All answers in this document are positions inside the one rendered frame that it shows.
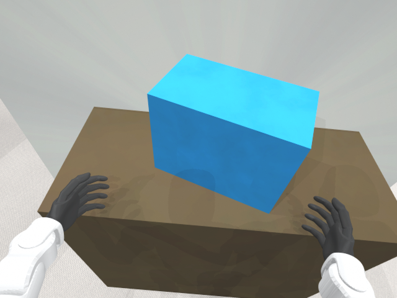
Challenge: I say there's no robot right forearm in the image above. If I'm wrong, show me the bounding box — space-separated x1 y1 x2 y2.
318 253 375 298

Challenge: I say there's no carton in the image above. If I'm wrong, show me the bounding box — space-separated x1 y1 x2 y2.
147 54 319 214

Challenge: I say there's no pedestal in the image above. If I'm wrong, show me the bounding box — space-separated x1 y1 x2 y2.
37 107 397 298

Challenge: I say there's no left robot hand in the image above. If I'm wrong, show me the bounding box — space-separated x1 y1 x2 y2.
46 173 109 232

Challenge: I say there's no right robot hand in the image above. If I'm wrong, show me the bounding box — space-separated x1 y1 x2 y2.
301 196 355 260

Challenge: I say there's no robot left forearm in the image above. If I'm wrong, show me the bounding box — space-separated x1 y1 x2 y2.
0 217 64 298

